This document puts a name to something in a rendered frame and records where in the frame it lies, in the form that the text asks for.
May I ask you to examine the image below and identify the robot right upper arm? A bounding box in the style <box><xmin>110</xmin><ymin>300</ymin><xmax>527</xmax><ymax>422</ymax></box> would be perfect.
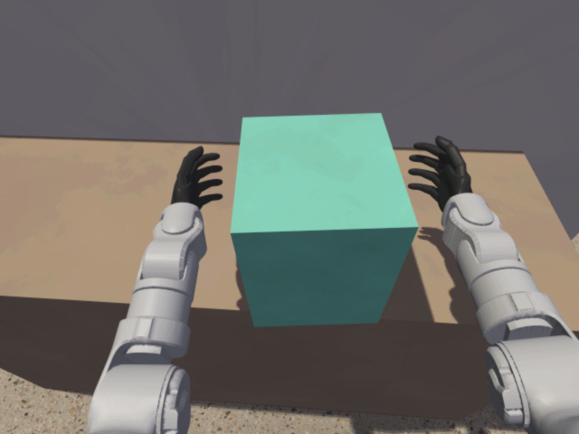
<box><xmin>485</xmin><ymin>335</ymin><xmax>579</xmax><ymax>434</ymax></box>

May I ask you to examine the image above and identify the robot left upper arm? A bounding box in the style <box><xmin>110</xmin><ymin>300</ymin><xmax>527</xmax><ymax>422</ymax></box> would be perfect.
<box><xmin>89</xmin><ymin>364</ymin><xmax>191</xmax><ymax>434</ymax></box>

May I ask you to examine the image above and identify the robot right forearm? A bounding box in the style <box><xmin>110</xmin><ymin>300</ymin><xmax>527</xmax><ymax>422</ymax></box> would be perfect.
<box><xmin>441</xmin><ymin>193</ymin><xmax>579</xmax><ymax>345</ymax></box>

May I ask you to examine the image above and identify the left robot hand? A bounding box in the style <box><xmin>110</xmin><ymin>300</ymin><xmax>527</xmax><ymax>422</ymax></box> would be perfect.
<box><xmin>171</xmin><ymin>146</ymin><xmax>223</xmax><ymax>210</ymax></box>

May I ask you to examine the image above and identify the robot left forearm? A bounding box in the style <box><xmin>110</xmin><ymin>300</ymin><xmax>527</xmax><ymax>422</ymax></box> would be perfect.
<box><xmin>87</xmin><ymin>203</ymin><xmax>207</xmax><ymax>434</ymax></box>

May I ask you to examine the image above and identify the carton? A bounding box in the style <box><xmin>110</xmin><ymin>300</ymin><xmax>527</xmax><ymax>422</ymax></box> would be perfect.
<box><xmin>231</xmin><ymin>113</ymin><xmax>419</xmax><ymax>327</ymax></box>

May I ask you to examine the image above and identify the pedestal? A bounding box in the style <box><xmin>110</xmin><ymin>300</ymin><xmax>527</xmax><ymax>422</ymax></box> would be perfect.
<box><xmin>0</xmin><ymin>135</ymin><xmax>579</xmax><ymax>420</ymax></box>

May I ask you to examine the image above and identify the right robot hand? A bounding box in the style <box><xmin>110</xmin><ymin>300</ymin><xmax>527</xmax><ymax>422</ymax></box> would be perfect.
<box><xmin>408</xmin><ymin>136</ymin><xmax>473</xmax><ymax>212</ymax></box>

